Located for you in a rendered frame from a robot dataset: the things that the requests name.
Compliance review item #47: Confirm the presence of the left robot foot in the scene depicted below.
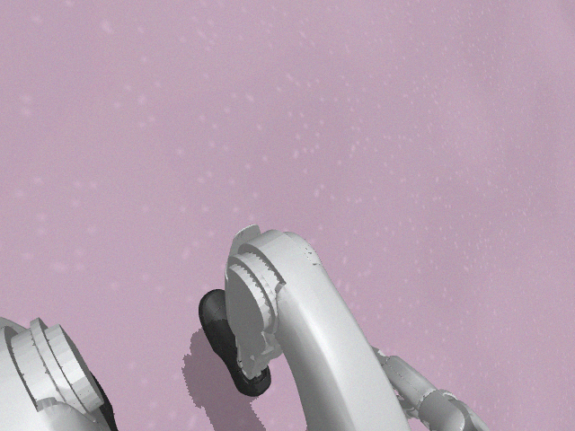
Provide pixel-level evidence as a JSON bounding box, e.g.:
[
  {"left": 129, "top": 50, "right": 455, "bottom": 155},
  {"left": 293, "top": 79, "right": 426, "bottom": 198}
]
[{"left": 91, "top": 373, "right": 118, "bottom": 431}]

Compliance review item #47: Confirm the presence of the right robot foot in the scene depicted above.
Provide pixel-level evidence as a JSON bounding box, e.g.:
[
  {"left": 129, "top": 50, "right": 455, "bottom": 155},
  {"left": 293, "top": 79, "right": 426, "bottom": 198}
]
[{"left": 199, "top": 289, "right": 271, "bottom": 397}]

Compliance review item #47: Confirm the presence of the right robot hand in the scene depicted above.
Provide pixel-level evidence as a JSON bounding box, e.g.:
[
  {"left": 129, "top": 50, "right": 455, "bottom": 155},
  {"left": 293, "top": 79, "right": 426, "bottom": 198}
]
[{"left": 371, "top": 346, "right": 437, "bottom": 421}]

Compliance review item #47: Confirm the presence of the right robot arm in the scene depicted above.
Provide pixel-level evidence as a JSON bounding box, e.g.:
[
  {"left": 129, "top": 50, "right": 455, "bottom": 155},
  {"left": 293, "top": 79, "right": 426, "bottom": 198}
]
[{"left": 418, "top": 390, "right": 490, "bottom": 431}]

